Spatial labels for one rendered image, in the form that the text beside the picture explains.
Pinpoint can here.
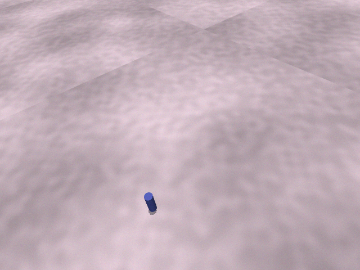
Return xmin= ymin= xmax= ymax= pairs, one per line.
xmin=144 ymin=192 xmax=157 ymax=212

